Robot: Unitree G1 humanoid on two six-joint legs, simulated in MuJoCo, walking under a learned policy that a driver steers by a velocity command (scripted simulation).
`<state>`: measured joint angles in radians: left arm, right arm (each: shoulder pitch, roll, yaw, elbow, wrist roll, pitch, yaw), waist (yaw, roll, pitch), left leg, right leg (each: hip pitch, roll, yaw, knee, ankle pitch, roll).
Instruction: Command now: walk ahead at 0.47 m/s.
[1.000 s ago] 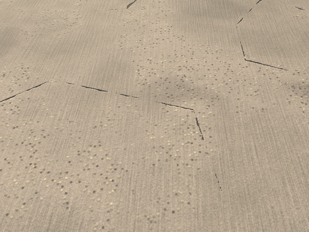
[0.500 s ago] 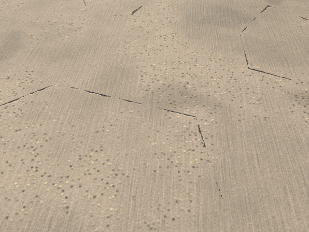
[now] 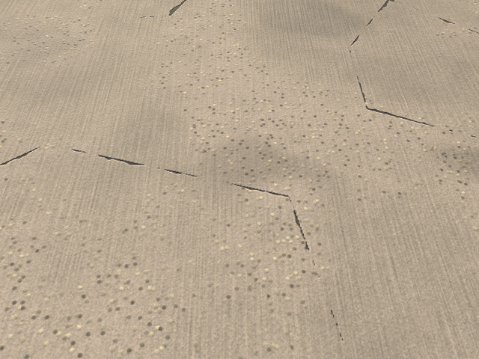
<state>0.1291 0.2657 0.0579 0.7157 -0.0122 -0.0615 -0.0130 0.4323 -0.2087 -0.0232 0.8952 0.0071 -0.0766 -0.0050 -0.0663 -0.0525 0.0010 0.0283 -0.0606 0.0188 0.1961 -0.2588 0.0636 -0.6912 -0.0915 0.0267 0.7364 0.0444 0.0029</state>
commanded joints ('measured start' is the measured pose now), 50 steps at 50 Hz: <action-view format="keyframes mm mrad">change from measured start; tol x32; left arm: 1 -174 26 -7 -114 -7 -25 -17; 10 343 269 67 13 12 -36 -25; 50 28 76 -8 46 11 -9 11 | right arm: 1 43 -185 -38 -20 8 -6 -10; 31 -477 -134 -15 -238 11 -23 38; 37 23 -373 -101 -122 -11 -18 28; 50 -137 -209 -49 -94 -6 -27 16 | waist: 1 -19 122 109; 11 193 -143 -422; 21 58 6 38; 38 -45 285 -365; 50 48 110 27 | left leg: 1 -52 251 -112 -68 337 113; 8 51 255 -72 348 942 62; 10 -584 12 -49 1036 -28 -35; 12 -780 66 -157 1175 -227 -11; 33 -604 129 -41 306 210 -21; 36 -25 191 -110 311 238 82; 37 347 421 -561 242 48 240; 50 -159 251 -131 -80 312 158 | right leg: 1 1 38 -38 -133 58 -3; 7 211 115 -77 -216 -120 -106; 10 1163 -268 569 -271 -298 -376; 18 490 -113 196 -609 -89 -269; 32 729 -163 89 -530 -8 -190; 35 720 -104 38 -264 306 -142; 39 -73 76 93 571 -551 -50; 50 9 -45 24 80 -48 16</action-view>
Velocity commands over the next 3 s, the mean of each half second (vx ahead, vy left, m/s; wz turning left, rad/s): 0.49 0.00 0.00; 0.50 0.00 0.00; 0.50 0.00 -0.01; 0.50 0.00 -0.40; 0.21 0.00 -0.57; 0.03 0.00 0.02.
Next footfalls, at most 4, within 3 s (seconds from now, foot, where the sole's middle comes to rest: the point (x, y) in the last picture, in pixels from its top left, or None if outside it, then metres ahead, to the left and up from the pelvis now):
0.18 right None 0.29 -0.13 -0.78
0.72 left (182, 333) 0.57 0.11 -0.78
1.26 right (257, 242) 0.86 -0.12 -0.78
1.78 left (189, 175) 1.16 0.10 -0.78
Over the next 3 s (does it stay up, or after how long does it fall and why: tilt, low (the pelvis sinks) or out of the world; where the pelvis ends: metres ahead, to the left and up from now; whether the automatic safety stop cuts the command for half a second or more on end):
stays up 1.28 -0.08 -0.02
